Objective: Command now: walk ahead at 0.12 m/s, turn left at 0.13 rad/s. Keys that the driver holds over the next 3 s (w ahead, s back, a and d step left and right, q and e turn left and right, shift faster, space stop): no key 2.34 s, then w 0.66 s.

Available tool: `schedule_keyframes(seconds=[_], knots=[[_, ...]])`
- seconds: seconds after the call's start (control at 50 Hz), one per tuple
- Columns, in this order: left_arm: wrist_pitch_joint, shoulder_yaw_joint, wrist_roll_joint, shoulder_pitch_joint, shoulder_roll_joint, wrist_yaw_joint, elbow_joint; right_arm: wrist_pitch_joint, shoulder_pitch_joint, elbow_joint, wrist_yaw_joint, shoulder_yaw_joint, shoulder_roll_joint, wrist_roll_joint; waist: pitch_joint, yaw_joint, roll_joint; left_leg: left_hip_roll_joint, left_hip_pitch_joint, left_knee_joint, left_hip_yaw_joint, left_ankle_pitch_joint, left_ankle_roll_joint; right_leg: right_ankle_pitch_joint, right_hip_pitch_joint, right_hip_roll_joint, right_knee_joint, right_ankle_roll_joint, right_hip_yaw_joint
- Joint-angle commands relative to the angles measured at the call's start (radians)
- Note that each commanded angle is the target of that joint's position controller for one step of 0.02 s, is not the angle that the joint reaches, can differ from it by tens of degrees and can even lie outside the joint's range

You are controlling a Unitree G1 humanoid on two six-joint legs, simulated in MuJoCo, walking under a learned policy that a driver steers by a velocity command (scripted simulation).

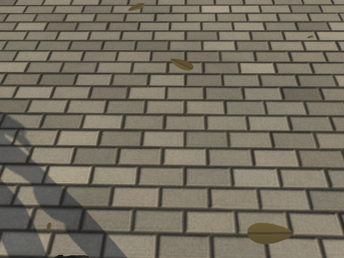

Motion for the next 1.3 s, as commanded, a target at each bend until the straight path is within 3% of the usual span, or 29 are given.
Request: schedule_keyframes(seconds=[0.02,0.08,0.14,0.16,0.18,0.2,0.22,0.24,0.28,0.38,0.54,0.92,1.3], knots=[[0.018,0.029,0.01,-0.046,0.127,-0.001,-0.039,0.025,0.082,-0.037,-0.012,-0.021,-0.063,-0.007,-0.098,-0.024,-0.16,0.082,0.018,-0.155,0.039,0.068,-0.03,0.179,0.08,-0.222,-0.188,-0.168,0.227],[0.026,0.034,0.003,-0.019,0.137,0.008,-0.011,0.014,0.077,-0.02,-0.011,-0.012,-0.036,-0.014,-0.161,-0.01,-0.166,0.081,0.139,-0.348,0.064,0.208,-0.02,0.185,0.104,-0.216,-0.178,-0.183,0.187],[0.035,0.023,-0.011,-0.022,0.123,0.011,0.009,0.013,0.053,-0.01,-0.004,-0.013,-0.039,-0.025,-0.146,-0.023,-0.135,0.07,0.268,-0.554,0.084,0.402,0.017,-0.121,0.05,-0.19,-0.173,-0.136,0.175],[0.033,0.014,-0.008,0.006,0.101,0.008,0.026,0.013,0.021,-0.028,-0.004,-0.013,-0.053,-0.04,-0.119,-0.016,-0.112,0.103,0.292,-0.596,0.043,0.444,0.038,-0.257,0.011,-0.167,-0.177,-0.086,0.173],[0.031,0.009,0.002,0.023,0.095,0.005,0.037,0.012,-0.004,-0.049,-0.008,-0.016,-0.086,-0.043,-0.086,0.0,-0.072,0.163,0.288,-0.633,-0.019,0.434,0.067,-0.362,-0.018,-0.136,-0.15,-0.04,0.153],[0.033,0.017,0.0,0.054,0.105,0.005,0.037,0.011,-0.025,-0.031,-0.009,-0.033,-0.145,-0.031,-0.038,0.05,0.05,0.15,0.159,-0.621,-0.012,0.252,0.099,-0.348,0.022,-0.07,-0.138,-0.006,0.08],[0.035,0.018,0.003,0.028,0.12,0.01,0.044,0.003,-0.035,-0.033,-0.005,-0.026,-0.098,-0.028,-0.018,0.022,0.043,0.127,0.089,-0.645,-0.002,0.156,0.099,-0.297,0.082,-0.062,-0.096,0.013,0.064],[0.036,0.019,-0.002,0.025,0.115,0.013,0.047,-0.006,-0.036,-0.027,-0.005,-0.016,-0.067,-0.034,-0.012,0.025,0.045,0.125,0.067,-0.658,-0.001,0.163,0.085,-0.254,0.105,-0.062,-0.077,0.009,0.061],[0.04,0.018,-0.004,0.049,0.104,0.021,0.067,-0.024,-0.046,-0.024,-0.003,-0.012,-0.056,-0.03,-0.02,0.032,0.05,0.119,0.082,-0.644,0.007,0.274,0.065,-0.165,0.124,-0.063,-0.048,-0.002,0.055],[0.041,0.02,-0.011,0.06,0.101,0.023,0.108,-0.039,-0.023,-0.007,-0.005,-0.012,-0.059,-0.019,-0.067,0.026,0.008,0.11,0.128,-0.601,0.019,0.441,0.063,0.025,0.179,-0.066,-0.004,-0.004,0.048],[0.062,0.026,-0.018,0.052,0.113,0.037,0.181,-0.036,-0.018,0.032,-0.005,-0.009,-0.048,-0.015,-0.065,0.028,-0.022,0.096,0.144,-0.599,0.036,0.511,0.064,0.097,0.222,-0.071,0.008,0.001,0.053],[0.083,0.029,-0.02,0.038,0.109,0.056,0.331,-0.039,0.001,0.173,-0.012,0.004,-0.027,-0.015,-0.018,0.034,-0.019,0.076,0.141,-0.658,0.068,0.418,0.06,0.017,0.232,-0.065,-0.033,0.011,0.048],[0.082,0.017,-0.02,0.102,0.081,0.063,0.39,-0.041,0.061,0.275,-0.015,0.023,0.006,-0.012,0.014,0.034,-0.023,0.066,0.116,-0.685,0.082,0.339,0.062,-0.051,0.207,-0.056,-0.057,0.015,0.041]])
Next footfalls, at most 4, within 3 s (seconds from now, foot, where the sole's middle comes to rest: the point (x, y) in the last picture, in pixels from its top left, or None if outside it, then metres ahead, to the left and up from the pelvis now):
0.16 left None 0.09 0.15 -0.77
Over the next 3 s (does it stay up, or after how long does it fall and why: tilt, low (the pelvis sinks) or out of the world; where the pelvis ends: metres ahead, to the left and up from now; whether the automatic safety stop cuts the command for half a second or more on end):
stays up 0.30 0.02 0.00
